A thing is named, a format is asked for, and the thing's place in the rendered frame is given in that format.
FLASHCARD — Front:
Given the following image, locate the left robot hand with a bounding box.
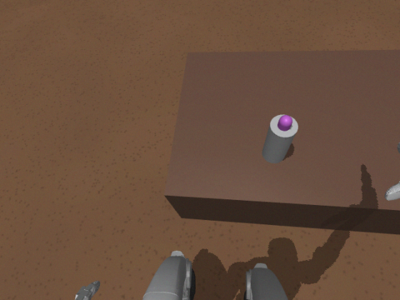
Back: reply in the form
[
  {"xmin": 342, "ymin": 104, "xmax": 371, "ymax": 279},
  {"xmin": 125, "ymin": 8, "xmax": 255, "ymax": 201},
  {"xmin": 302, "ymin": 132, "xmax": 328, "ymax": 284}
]
[{"xmin": 75, "ymin": 281, "xmax": 100, "ymax": 300}]

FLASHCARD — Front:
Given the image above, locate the bottle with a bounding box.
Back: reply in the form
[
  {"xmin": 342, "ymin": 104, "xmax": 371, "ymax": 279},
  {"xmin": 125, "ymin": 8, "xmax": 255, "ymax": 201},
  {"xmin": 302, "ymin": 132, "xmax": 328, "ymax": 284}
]
[{"xmin": 262, "ymin": 114, "xmax": 298, "ymax": 164}]

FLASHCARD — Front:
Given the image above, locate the right robot hand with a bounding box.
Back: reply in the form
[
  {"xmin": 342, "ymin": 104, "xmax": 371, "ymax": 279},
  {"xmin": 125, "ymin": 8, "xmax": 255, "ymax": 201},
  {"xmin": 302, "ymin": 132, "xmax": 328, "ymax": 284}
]
[{"xmin": 384, "ymin": 143, "xmax": 400, "ymax": 201}]

